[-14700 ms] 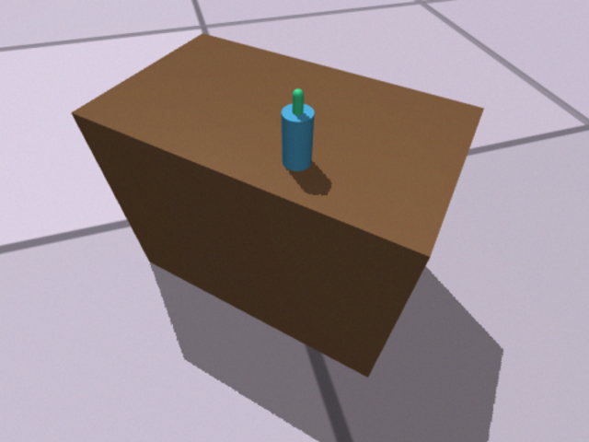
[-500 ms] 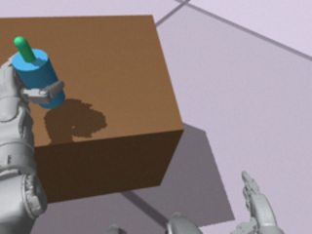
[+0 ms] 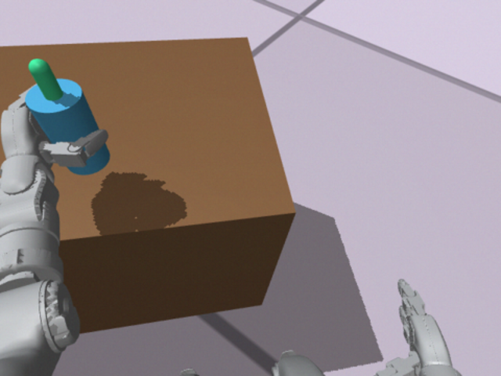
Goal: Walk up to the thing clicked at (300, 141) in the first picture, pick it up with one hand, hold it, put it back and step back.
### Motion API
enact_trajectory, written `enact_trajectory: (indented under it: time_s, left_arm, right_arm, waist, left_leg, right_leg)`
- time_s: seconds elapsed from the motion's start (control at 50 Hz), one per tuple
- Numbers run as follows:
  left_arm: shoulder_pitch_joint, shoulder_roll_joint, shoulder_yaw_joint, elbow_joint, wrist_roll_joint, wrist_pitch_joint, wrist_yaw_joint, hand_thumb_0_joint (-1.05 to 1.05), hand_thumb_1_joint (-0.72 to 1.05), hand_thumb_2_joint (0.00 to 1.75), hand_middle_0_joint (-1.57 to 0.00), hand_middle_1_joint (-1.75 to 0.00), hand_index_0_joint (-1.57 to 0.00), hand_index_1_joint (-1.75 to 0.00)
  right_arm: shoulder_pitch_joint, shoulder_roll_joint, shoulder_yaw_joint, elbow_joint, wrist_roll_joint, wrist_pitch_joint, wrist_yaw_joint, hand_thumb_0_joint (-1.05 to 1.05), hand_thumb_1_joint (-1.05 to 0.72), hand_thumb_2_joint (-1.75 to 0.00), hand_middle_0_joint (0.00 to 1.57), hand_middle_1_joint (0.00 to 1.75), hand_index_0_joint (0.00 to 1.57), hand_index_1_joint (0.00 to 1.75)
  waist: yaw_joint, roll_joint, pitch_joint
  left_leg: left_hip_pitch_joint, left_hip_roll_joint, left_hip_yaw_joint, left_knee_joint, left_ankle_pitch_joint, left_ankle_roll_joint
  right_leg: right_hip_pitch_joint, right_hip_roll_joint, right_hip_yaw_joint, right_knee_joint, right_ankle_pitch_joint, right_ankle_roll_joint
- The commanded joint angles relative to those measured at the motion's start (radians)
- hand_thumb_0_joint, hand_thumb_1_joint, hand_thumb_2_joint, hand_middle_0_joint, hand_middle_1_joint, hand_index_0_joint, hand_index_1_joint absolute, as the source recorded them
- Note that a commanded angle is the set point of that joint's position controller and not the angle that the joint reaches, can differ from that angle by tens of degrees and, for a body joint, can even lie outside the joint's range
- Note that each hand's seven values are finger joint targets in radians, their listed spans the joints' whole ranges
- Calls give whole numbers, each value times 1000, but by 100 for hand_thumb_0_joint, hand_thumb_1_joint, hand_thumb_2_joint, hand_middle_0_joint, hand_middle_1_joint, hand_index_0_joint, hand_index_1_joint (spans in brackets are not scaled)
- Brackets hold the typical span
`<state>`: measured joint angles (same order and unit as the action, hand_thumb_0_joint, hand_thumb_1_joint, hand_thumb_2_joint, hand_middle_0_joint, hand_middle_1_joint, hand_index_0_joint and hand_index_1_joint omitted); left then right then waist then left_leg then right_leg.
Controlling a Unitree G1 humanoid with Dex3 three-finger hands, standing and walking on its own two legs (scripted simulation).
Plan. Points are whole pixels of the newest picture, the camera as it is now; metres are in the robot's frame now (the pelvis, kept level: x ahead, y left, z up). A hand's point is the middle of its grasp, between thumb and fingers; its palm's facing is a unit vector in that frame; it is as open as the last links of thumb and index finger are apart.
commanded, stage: lift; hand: left
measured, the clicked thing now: (66, 118) +0.48 +0.22 +0.14
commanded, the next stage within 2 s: hold in 1.40 s
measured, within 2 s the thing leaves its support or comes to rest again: neither
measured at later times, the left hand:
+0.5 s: hand (59, 116) +0.43 +0.20 +0.19, palm faces +0.19 -0.98 +0.00, open 9.5 cm
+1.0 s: hand (36, 124) +0.37 +0.19 +0.24, palm faces +0.17 -0.99 +0.00, open 9.5 cm
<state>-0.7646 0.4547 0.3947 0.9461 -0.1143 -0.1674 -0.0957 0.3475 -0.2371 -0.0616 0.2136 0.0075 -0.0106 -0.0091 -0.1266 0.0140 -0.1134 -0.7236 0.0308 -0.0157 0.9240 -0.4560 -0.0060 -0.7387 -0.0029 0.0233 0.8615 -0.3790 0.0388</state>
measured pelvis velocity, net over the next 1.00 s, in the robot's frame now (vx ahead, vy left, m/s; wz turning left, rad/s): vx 0.00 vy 0.00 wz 0.03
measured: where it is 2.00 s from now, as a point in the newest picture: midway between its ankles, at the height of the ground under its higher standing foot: outside the picture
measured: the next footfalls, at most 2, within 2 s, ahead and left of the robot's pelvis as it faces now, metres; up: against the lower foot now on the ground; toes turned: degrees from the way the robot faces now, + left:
none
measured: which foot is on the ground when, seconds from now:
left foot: down 0.00-1.00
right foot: down 0.00-1.00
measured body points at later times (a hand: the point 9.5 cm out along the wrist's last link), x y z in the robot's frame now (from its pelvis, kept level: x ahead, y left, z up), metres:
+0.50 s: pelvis +0.01 -0.01 +0.02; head +0.02 -0.01 +0.47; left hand +0.41 +0.25 +0.19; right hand +0.17 -0.27 -0.03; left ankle -0.01 +0.12 -0.69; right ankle +0.02 -0.15 -0.69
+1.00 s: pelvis +0.00 +0.00 +0.03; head -0.02 -0.02 +0.48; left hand +0.35 +0.24 +0.24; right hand +0.17 -0.26 -0.03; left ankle -0.01 +0.12 -0.69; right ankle +0.02 -0.15 -0.69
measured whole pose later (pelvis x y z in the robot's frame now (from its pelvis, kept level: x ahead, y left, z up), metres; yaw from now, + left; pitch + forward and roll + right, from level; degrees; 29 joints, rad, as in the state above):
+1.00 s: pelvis +0.00 +0.00 +0.03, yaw +2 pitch +1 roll +0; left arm -0.42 0.27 0.27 0.13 -0.19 0.39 -0.02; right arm 0.32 -0.22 -0.10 0.48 0.05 -0.15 -0.06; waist 0.00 0.05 -0.09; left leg -0.34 0.01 -0.02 0.69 -0.37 -0.01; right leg -0.37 -0.03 0.01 0.67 -0.32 0.04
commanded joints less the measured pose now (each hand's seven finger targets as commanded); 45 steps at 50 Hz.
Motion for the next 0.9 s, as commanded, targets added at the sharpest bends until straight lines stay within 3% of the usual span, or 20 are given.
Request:
enact_trajectory:
  time_s: [0.0, 0.02, 0.06, 0.14, 0.16, 0.18, 0.2, 0.26, 0.3, 0.34, 0.4, 0.52, 0.56, 0.58, 0.6, 0.62, 0.66, 0.68, 0.7, 0.88]
  left_arm:
    - [-482, 253, 18, -308, -35, -87, -1, 0, 31, 131, -136, -147, -140, -145]
    - [-495, 252, 13, -326, -37, -88, -2, 0, 30, 132, -136, -147, -140, -146]
    - [-493, 236, -2, -365, -38, -77, -3, 0, 31, 133, -137, -148, -140, -147]
    - [-474, 233, -8, -449, -44, -54, 14, 0, 31, 132, -134, -146, -138, -144]
    - [-464, 202, -25, -457, -45, -44, 20, 0, 29, 132, -134, -145, -137, -144]
    - [-440, 230, 2, -467, -51, -34, 27, 0, 31, 132, -133, -144, -137, -143]
    - [-410, 198, -20, -482, -52, -23, 28, 0, 30, 131, -132, -144, -135, -143]
    - [-380, 190, -22, -557, -58, 11, 42, 0, 30, 132, -131, -144, -135, -142]
    - [-361, 155, -39, -582, -60, 39, 48, 0, 25, 130, -131, -144, -134, -142]
    - [-315, 150, -29, -605, -72, 69, 52, 0, 24, 131, -130, -144, -134, -143]
    - [-253, 121, -36, -635, -70, 124, 55, 0, 24, 132, -130, -144, -134, -143]
    - [-231, 60, -83, -815, -76, 216, 54, 0, 29, 134, -131, -144, -134, -144]
    - [-226, 73, -71, -861, -77, 246, 60, 0, 29, 133, -132, -144, -135, -144]
    - [-217, 74, -63, -901, -80, 258, 65, 0, 30, 133, -131, -143, -134, -142]
    - [-206, 93, -39, -918, -84, 272, 71, 0, 31, 132, -130, -143, -134, -142]
    - [-212, 87, -42, -966, -82, 282, 74, 0, 33, 133, -131, -144, -135, -143]
    - [-189, 71, -49, -1012, -84, 307, 79, 0, 30, 134, -133, -146, -136, -145]
    - [-177, 59, -52, -1020, -88, 317, 81, 0, 31, 134, -133, -146, -136, -145]
    - [-165, 43, -62, -1036, -87, 328, 80, 0, 30, 134, -133, -145, -136, -145]
    - [-125, 14, -76, -1057, -93, 458, 71, 0, 33, 136, -134, -147, -137, -147]
  right_arm:
    - [-13, -131, -64, -159, 11, -64, -21, 0, 55, -5, 5, 5, 5, 5]
    - [-18, -151, -88, -155, 11, -66, -24, 0, 55, -5, 5, 5, 5, 5]
    - [-7, -124, -58, -138, 12, -68, -21, 0, 55, -5, 5, 5, 5, 5]
    - [-37, -151, -87, -131, 17, -77, -31, 0, 55, -5, 5, 5, 5, 5]
    - [-29, -123, -66, -109, 18, -74, -32, 0, 55, -5, 5, 5, 5, 5]
    - [-8, -148, -90, -97, 20, -73, -37, 0, 56, -5, 5, 5, 5, 5]
    - [-6, -152, -93, -95, 22, -76, -39, 0, 56, -5, 5, 5, 5, 5]
    - [-27, -161, -103, -100, 29, -81, -46, 0, 56, -4, 5, 5, 5, 5]
    - [-25, -119, -70, -82, 34, -83, -49, 0, 56, -5, 5, 5, 5, 5]
    - [-26, -155, -104, -84, 38, -88, -58, 0, 56, -5, 5, 5, 5, 5]
    - [-15, -115, -68, -59, 43, -89, -56, 0, 56, -5, 5, 5, 5, 5]
    - [-35, -108, -71, -27, 47, -114, -55, 0, 56, -5, 5, 5, 5, 5]
    - [-38, -148, -106, -55, 46, -124, -62, 0, 56, -5, 5, 5, 5, 5]
    - [-45, -125, -88, -44, 47, -130, -59, 0, 56, -4, 5, 5, 5, 5]
    - [-26, -156, -121, -20, 47, -133, -63, 0, 56, -4, 5, 5, 5, 5]
    - [-35, -122, -87, -28, 45, -135, -62, 0, 56, -4, 5, 5, 5, 5]
    - [-40, -124, -96, -19, 48, -144, -64, 0, 55, -5, 5, 5, 5, 5]
    - [-58, -129, -99, -32, 47, -152, -67, 0, 55, -5, 5, 5, 5, 5]
    - [-66, -87, -57, -11, 45, -156, -63, 0, 55, -5, 5, 5, 5, 5]
    - [-120, -129, -101, 78, 40, -194, -66, 0, 56, -4, 5, 5, 5, 5]
  waist:
    - [25, 103, -468]
    - [21, 110, -468]
    - [33, 130, -478]
    - [45, 144, -493]
    - [52, 135, -476]
    - [56, 121, -465]
    - [51, 114, -483]
    - [66, 91, -443]
    - [72, 65, -397]
    - [70, 20, -380]
    - [90, 6, -333]
    - [102, 43, -272]
    - [90, 21, -296]
    - [103, 31, -275]
    - [97, 39, -293]
    - [113, 45, -302]
    - [108, 19, -290]
    - [104, 7, -287]
    - [116, 8, -279]
    - [110, 14, -183]
  left_leg:
    - [286, -5, 5, -127, 402, -2]
    - [300, -3, 3, -129, 421, -5]
    - [312, -3, 3, -132, 443, -10]
    - [356, -3, 6, -145, 459, -14]
    - [340, -7, 9, -148, 448, -10]
    - [333, -8, 10, -156, 446, -11]
    - [362, -5, 9, -158, 473, -11]
    - [365, -6, 10, -172, 475, -10]
    - [350, -10, 15, -185, 439, -6]
    - [336, -14, 22, -192, 440, 2]
    - [338, -23, 35, -203, 427, 10]
    - [382, -29, 37, -251, 372, 5]
    - [408, -29, 36, -254, 384, 7]
    - [403, -33, 39, -258, 369, 8]
    - [426, -29, 35, -263, 392, 7]
    - [422, -32, 33, -263, 405, 5]
    - [442, -29, 28, -275, 395, 5]
    - [448, -30, 30, -275, 398, 7]
    - [444, -32, 30, -278, 399, 8]
    - [452, -35, 26, -335, 307, 9]
  right_leg:
    - [227, 17, -50, -77, 307, -51]
    - [218, 19, -51, -78, 315, -53]
    - [225, 18, -51, -79, 325, -53]
    - [258, 16, -50, -91, 336, -54]
    - [270, 15, -48, -98, 337, -51]
    - [288, 14, -49, -102, 342, -51]
    - [298, 15, -50, -104, 361, -50]
    - [322, 14, -55, -118, 368, -48]
    - [338, 13, -55, -131, 357, -43]
    - [380, 9, -52, -140, 388, -36]
    - [387, 4, -48, -163, 402, -28]
    - [377, 3, -60, -193, 317, -36]
    - [400, 3, -61, -202, 332, -32]
    - [404, 0, -61, -211, 321, -31]
    - [416, 1, -63, -207, 337, -31]
    - [431, -2, -64, -212, 349, -31]
    - [429, 0, -66, -221, 333, -31]
    - [441, -2, -65, -225, 339, -29]
    - [448, -4, -66, -227, 341, -28]
    - [421, -5, -69, -278, 252, -32]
